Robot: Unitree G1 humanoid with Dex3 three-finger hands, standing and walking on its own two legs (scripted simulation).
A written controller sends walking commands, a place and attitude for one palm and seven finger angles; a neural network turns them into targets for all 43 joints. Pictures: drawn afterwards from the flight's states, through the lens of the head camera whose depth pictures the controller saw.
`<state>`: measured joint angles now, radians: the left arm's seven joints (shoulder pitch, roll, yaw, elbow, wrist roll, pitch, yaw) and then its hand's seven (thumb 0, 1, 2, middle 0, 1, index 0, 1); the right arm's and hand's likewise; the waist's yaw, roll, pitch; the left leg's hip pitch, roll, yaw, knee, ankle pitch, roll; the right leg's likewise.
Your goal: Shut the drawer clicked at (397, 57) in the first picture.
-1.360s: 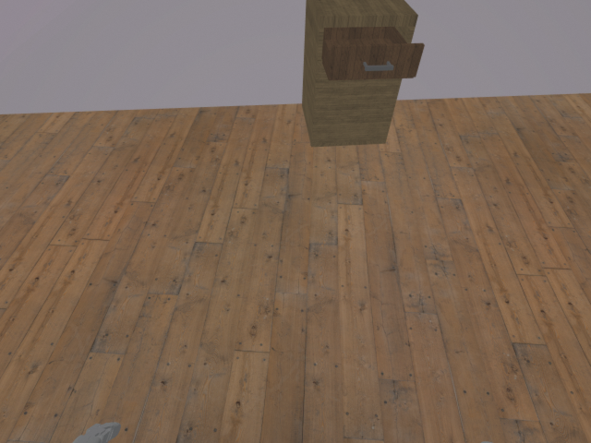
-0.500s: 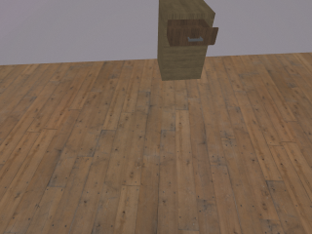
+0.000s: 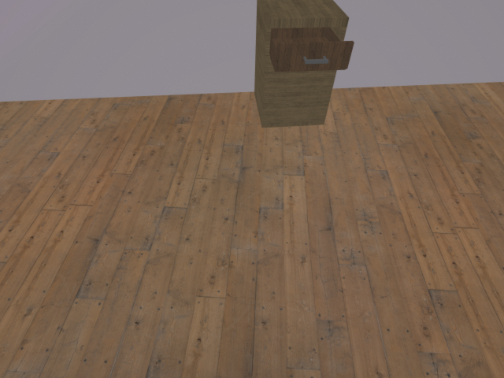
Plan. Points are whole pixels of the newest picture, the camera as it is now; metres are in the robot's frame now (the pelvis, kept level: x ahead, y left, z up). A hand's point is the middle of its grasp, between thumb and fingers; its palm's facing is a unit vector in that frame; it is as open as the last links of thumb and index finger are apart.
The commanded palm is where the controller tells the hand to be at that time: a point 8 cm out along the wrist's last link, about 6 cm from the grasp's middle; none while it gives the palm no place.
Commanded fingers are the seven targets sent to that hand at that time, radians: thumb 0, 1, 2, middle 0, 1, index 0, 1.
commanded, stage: look at it before walking up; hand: left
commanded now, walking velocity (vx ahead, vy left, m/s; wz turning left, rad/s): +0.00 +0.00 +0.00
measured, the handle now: (315, 59) +1.58 -0.23 -0.21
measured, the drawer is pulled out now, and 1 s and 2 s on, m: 0.19 0.19 0.19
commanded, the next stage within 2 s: walk to a spot facing it in 0.38 s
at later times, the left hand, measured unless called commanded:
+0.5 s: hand out of the picture +0.08 +0.24 -0.16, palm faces -0.02 -0.94 -0.33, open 7.4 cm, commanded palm none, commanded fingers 0.00 0.90 0.90 -0.20 -0.30 -0.20 -0.30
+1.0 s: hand out of the picture +0.12 +0.13 -0.17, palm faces -0.12 -0.97 -0.22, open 7.4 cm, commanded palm none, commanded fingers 0.00 0.90 0.90 -0.20 -0.30 -0.20 -0.30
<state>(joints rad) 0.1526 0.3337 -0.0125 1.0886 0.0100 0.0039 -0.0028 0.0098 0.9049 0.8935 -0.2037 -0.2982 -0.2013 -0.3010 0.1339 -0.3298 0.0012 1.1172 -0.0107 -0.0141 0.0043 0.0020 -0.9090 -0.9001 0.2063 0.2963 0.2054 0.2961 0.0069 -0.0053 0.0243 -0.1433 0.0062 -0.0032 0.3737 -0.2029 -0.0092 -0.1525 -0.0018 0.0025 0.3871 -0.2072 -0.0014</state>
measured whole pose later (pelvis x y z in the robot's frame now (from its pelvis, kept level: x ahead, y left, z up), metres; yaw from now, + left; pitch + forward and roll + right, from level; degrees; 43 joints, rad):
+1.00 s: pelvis +0.10 -0.06 -0.01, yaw -12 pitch +0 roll +1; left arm 0.36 0.18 0.04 1.00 0.01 -0.04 -0.01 0.01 0.91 0.89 -0.20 -0.30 -0.20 -0.30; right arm 0.27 -0.23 -0.05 1.08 -0.02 0.00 0.01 0.01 -0.91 -0.90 0.20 0.30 0.20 0.30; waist 0.04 0.02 0.05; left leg -0.43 0.10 0.07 1.15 -0.38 -0.04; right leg -0.21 0.05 -0.05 0.55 -0.34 -0.08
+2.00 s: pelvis +0.50 -0.17 -0.03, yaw -40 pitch +0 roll +0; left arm 0.07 0.15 0.04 0.96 0.03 -0.02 -0.03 0.01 0.91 0.89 -0.20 -0.30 -0.20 -0.30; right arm 0.58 -0.09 -0.02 1.17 -0.02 -0.06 -0.01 0.00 -0.91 -0.90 0.20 0.30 0.20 0.30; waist -0.08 -0.01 0.08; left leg 0.05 0.12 0.36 0.59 -0.51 -0.04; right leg -0.42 -0.01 -0.17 0.60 -0.16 -0.09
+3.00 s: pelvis +0.83 -0.46 -0.02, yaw -52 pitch -1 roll +1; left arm 0.14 0.19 0.07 1.00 0.03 0.00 -0.03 0.01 0.92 0.89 -0.20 -0.30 -0.19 -0.30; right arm 0.46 -0.13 -0.05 1.14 -0.03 -0.06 -0.01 0.00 -0.92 -0.90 0.20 0.30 0.20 0.30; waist -0.05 0.01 0.07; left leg 0.08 0.09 0.32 0.38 -0.42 -0.06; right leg -0.49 -0.08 -0.13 0.65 -0.20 -0.04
